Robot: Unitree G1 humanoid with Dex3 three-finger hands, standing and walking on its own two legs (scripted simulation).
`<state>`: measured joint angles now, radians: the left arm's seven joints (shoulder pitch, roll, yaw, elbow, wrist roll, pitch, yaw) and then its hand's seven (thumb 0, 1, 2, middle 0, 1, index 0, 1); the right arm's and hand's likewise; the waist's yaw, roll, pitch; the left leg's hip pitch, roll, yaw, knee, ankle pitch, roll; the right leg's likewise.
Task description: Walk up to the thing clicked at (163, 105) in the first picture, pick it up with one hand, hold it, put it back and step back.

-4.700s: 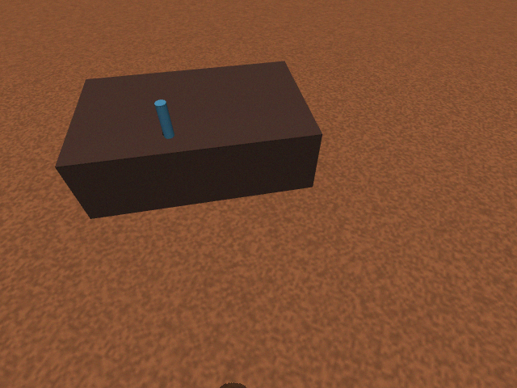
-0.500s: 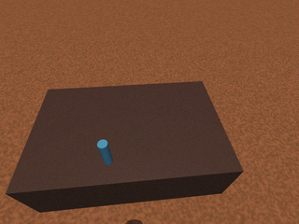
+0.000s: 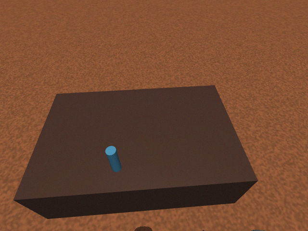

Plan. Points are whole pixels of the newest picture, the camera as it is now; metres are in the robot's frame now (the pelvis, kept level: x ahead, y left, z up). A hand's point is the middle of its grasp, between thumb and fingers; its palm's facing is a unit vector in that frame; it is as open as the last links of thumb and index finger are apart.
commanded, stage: walk up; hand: left
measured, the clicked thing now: (113, 159) +0.49 +0.21 -0.33
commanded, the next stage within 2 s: stand in 0.52 s
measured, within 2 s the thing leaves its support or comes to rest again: neither
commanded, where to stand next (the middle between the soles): +0.04 +0.00 m, yaw +0 degrees
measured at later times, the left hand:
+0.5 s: hand out of the picture +0.08 +0.26 -0.16, palm faces -0.01 -0.93 -0.36, open 7.4 cm
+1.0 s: hand out of the picture +0.07 +0.24 -0.16, palm faces -0.03 -0.94 -0.33, open 7.4 cm
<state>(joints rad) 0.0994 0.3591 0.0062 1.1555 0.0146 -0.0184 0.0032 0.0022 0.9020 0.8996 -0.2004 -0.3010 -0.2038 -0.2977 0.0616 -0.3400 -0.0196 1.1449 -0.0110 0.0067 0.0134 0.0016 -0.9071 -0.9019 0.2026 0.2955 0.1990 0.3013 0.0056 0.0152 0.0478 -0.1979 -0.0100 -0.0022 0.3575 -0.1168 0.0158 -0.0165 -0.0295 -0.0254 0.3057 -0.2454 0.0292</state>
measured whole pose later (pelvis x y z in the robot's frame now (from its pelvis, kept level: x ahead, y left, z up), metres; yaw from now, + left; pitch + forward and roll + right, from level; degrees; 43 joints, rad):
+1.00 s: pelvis +0.01 -0.01 +0.00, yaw +0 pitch -2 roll +0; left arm 0.14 0.35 0.01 1.12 0.01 -0.01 0.00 0.00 0.90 0.90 -0.20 -0.30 -0.20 -0.30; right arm 0.09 -0.35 0.00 1.14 -0.01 -0.01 0.00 0.00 -0.91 -0.90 0.20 0.30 0.20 0.30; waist 0.00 0.00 0.05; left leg -0.19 0.00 0.00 0.35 -0.13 0.00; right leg 0.00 -0.02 -0.02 0.29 -0.25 0.02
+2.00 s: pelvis +0.01 -0.01 +0.00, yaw -1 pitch -2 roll +0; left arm 0.15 0.35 0.01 1.10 0.01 0.00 0.00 0.00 0.90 0.90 -0.20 -0.30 -0.20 -0.30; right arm 0.10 -0.35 0.01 1.13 -0.01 -0.01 0.00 0.00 -0.91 -0.90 0.20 0.30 0.20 0.30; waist 0.00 0.00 0.05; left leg -0.17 0.01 0.01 0.35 -0.14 0.00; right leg 0.01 -0.02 -0.01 0.28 -0.25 0.02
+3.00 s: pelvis +0.00 -0.01 -0.01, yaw -1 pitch +4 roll +0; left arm -0.04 0.33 0.11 1.05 0.00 -0.01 0.01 0.01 0.66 0.66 -0.09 -0.14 -0.10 -0.13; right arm 0.17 -0.29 0.01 0.87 0.05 -0.04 -0.05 0.00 -0.99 -0.93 0.20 0.30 0.20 0.30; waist -0.01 0.00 0.04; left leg -0.39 0.01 0.00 0.50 -0.18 0.00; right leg -0.23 -0.01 -0.01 0.49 -0.33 0.01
